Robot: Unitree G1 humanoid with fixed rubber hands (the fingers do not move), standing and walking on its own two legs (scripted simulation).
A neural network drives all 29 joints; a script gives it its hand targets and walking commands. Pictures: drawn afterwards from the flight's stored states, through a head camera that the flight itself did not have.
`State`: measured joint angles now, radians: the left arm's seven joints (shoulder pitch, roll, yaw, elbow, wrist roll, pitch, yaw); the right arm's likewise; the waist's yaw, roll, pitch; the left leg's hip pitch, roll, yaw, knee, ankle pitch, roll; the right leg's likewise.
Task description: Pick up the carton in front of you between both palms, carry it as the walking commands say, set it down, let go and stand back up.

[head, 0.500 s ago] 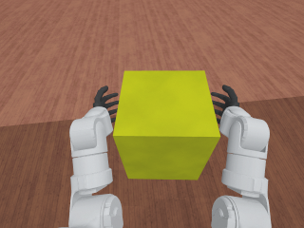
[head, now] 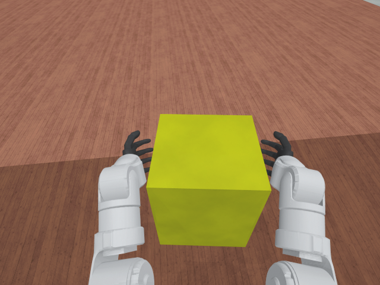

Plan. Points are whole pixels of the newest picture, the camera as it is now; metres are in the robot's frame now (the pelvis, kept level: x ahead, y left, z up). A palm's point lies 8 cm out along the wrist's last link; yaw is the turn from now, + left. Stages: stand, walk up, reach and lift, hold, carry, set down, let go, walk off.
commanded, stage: carry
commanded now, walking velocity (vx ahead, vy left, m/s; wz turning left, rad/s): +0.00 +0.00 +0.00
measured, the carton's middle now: (204, 182) +0.34 +0.00 +0.03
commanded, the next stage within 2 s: none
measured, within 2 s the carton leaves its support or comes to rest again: neither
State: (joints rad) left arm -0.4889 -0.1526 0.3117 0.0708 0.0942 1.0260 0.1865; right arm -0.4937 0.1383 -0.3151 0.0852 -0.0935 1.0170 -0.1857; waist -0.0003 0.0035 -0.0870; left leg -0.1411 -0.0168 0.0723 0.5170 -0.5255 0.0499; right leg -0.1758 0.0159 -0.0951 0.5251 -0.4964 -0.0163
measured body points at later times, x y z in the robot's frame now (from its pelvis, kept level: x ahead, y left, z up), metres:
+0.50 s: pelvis -0.02 +0.00 +0.00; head -0.05 +0.00 +0.45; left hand +0.32 +0.16 +0.11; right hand +0.32 -0.16 +0.11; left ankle -0.07 +0.09 -0.73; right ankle -0.05 -0.08 -0.73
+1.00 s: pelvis -0.03 -0.01 +0.00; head -0.06 -0.01 +0.45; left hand +0.30 +0.15 +0.11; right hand +0.30 -0.16 +0.11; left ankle -0.07 +0.09 -0.73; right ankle -0.05 -0.09 -0.73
